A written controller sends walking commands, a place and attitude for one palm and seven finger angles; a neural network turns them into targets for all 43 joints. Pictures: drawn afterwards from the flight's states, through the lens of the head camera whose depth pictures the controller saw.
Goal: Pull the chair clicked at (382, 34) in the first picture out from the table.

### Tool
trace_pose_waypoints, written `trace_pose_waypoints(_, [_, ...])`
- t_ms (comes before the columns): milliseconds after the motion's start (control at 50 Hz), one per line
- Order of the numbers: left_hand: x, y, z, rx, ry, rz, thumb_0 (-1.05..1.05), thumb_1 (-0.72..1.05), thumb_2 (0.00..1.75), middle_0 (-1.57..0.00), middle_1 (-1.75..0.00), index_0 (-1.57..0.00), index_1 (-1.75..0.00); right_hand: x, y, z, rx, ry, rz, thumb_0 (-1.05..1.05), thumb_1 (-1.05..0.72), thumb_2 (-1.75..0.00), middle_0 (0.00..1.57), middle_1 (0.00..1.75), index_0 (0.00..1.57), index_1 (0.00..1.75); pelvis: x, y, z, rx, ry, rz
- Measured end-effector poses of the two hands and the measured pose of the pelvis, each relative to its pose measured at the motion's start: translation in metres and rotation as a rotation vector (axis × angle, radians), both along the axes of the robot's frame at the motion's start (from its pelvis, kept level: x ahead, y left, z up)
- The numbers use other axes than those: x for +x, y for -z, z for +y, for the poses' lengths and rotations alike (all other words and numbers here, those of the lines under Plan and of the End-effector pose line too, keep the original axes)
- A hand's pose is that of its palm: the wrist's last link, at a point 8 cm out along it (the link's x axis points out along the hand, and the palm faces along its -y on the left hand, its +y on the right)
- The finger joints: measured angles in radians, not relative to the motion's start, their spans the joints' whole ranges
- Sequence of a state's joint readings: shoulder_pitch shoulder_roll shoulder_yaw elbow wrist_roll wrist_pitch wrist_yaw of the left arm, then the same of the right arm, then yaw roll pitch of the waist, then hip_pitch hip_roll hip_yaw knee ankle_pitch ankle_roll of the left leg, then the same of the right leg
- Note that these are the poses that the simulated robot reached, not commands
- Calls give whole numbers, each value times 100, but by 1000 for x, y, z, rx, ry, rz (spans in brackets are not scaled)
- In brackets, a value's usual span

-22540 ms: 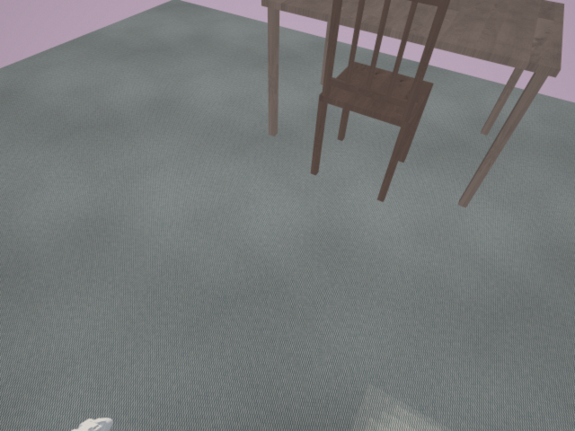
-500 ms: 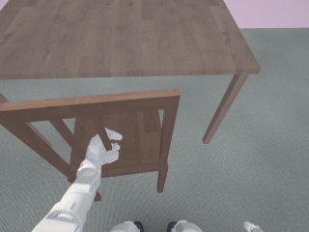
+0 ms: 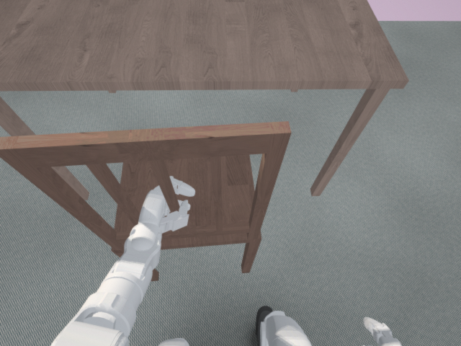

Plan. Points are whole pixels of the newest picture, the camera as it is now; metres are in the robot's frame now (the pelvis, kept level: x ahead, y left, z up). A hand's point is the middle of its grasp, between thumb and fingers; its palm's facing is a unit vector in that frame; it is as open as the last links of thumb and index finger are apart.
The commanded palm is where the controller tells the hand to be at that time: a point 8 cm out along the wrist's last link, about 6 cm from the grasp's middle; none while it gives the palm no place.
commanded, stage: step backward, pulling the chair out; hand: left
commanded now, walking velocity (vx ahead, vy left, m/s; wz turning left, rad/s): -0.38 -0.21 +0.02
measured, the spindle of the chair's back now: (172, 202) +0.37 +0.12 -0.05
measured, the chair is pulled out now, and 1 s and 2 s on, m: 0.18 0.27 0.44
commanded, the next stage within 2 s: none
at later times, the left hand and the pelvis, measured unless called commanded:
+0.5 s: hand (181, 234) +0.31 +0.10 -0.06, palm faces -0.05 -0.98 -0.19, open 4.9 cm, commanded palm +0.30 +0.15 -0.06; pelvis -0.03 -0.02 +0.00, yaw +0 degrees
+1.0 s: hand (178, 261) +0.26 +0.10 -0.06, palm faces -0.01 -0.98 -0.19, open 4.9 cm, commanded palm +0.24 +0.15 -0.06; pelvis -0.09 -0.02 +0.00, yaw +1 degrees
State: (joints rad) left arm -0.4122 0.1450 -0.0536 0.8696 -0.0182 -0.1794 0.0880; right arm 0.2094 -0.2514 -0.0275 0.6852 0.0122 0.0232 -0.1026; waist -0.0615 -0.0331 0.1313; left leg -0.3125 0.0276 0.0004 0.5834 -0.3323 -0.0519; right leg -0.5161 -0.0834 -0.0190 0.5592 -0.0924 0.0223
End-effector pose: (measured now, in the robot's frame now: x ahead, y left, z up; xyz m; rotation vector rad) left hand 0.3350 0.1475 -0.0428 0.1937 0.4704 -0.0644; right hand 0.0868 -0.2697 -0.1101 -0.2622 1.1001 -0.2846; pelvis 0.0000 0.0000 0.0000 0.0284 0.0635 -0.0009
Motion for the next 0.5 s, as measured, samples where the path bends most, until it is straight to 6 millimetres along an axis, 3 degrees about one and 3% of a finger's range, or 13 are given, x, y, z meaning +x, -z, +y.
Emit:
trace_pose_waypoints(160, [-9, 0, 0, 19, -31, -17, 1, 73, 85, -37, -126, -50, -145, 0, 17, 25, 124, 14, -31, 1, -91, -90, 20, 30, 20, 30, -3, 6, -14, -21, 12, -18])
trace_pose_waypoints(260, [-15, 0, -1, 17, -53, -14, 2, 73, 86, -37, -126, -50, -145, -13, 21, 17, 101, 8, -18, 1, -91, -90, 21, 30, 20, 30, -16, 7, -11, -27, -10, -5])
trace_pose_waypoints(360, [-26, 0, 1, 12, -35, -13, 1, 74, 84, -36, -127, -50, -145, -32, 10, 6, 42, 23, -6, 1, -91, -90, 20, 30, 20, 30, -24, 5, -5, -13, 9, -11])
trace_pose_waypoints(500, [-40, 0, 2, 23, -54, -21, 1, 74, 85, -38, -127, -50, -145, -48, 12, -6, 50, 27, 33, 1, -91, -90, 20, 30, 20, 30, -31, 3, -19, -32, 3, -16])
